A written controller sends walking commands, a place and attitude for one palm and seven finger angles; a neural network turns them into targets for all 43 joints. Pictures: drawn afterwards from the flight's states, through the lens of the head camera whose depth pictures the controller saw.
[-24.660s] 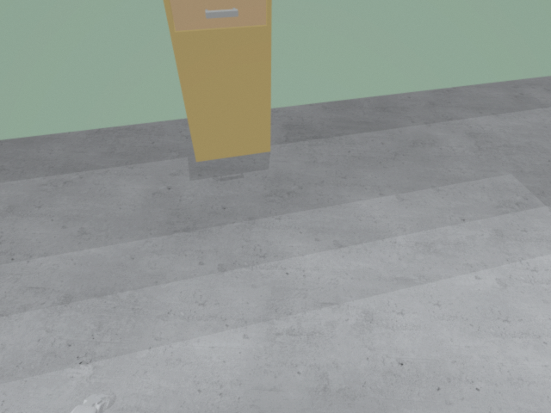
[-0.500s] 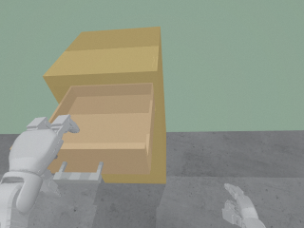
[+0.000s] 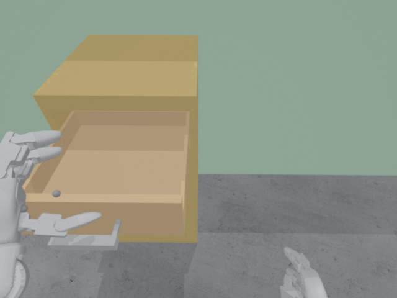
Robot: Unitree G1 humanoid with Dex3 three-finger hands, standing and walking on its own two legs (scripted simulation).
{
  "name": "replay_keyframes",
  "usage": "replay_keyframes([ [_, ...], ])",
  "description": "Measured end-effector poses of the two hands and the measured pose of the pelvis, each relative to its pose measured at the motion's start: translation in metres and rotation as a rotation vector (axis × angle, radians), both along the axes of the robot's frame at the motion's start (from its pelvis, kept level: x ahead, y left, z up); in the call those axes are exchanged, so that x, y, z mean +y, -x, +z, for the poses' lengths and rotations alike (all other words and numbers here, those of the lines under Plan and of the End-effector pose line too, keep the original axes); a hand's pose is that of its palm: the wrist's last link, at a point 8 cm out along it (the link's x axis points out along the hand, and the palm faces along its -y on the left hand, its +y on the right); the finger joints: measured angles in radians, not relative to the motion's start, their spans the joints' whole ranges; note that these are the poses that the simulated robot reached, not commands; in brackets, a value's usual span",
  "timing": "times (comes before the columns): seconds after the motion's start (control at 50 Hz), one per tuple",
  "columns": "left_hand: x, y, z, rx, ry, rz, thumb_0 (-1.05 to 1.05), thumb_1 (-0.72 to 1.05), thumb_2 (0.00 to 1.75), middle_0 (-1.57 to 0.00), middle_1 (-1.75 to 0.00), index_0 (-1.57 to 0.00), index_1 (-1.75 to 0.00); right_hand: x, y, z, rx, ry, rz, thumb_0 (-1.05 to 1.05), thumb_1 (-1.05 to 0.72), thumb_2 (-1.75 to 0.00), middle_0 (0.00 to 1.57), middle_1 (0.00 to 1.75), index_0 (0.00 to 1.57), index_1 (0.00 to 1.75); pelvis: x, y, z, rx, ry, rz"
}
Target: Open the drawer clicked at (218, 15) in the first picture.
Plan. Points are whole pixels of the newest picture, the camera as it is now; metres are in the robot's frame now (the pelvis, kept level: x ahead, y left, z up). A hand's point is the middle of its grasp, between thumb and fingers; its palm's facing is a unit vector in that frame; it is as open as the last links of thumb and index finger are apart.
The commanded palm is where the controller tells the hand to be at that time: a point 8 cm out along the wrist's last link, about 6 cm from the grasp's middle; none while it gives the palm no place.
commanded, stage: draw the hand back to the body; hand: left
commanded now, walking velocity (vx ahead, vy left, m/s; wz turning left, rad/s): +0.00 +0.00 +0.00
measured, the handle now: (87, 232) +0.23 +0.27 +0.00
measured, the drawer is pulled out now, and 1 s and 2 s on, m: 0.30 0.30 0.30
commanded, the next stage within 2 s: step back with the hand held close in 0.66 s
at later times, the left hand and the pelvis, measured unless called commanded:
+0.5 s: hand (56, 207) +0.18 +0.23 +0.18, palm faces +0.44 -0.82 -0.38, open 8.3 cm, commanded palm +0.13 +0.27 +0.19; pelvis +0.00 -0.01 +0.00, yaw +0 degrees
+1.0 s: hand (53, 213) +0.18 +0.24 +0.17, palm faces +0.35 -0.81 -0.47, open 7.4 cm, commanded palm +0.11 +0.28 +0.19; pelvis -0.02 +0.00 +0.00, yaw +1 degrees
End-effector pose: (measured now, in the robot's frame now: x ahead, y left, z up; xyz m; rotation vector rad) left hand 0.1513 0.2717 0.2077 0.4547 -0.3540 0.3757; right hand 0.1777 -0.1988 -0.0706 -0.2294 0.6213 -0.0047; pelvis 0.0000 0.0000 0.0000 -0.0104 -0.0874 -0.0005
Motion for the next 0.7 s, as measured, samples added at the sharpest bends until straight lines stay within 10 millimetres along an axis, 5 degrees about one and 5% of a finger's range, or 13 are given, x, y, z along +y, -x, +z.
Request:
replay_keyframes([
  [0.26, -0.004, -0.001, -0.013, 0.116, -0.004, 0.001, 0.0, 0.25, 0.62, -0.26, -0.72, -0.26, -0.72, -0.024, 0.006, -0.008, 0.043, 0.002, -0.082, 0.01, -0.91, -0.9, 0.2, 0.3, 0.2, 0.3, -0.005, -0.003, 0.001, 0.018, -0.002, -0.011],
  [0.54, -0.004, 0.015, -0.013, 0.092, 0.025, 0.054, 0.01, 0.72, 0.82, -0.22, -0.41, -0.22, -0.41, -0.021, -0.002, -0.001, -0.006, -0.015, -0.054, 0.01, -0.91, -0.9, 0.2, 0.3, 0.2, 0.3, -0.012, 0.006, 0.001, 0.001, -0.002, -0.001],
  [0.7, -0.006, 0.018, -0.013, 0.093, 0.024, 0.05, 0.02, 0.85, 0.88, -0.22, -0.32, -0.21, -0.33, -0.022, 0.005, -0.003, 0.0, -0.011, -0.051, 0.01, -0.91, -0.9, 0.2, 0.3, 0.21, 0.3, -0.014, 0.011, 0.002, -0.004, 0.001, 0.0],
])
